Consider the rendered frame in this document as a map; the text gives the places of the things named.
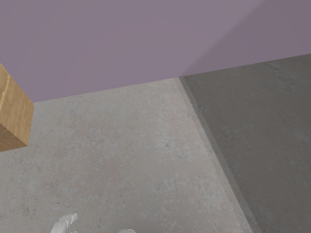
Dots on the left robot hand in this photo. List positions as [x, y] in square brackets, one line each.
[63, 224]

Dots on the cupboard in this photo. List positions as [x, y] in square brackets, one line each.
[16, 113]

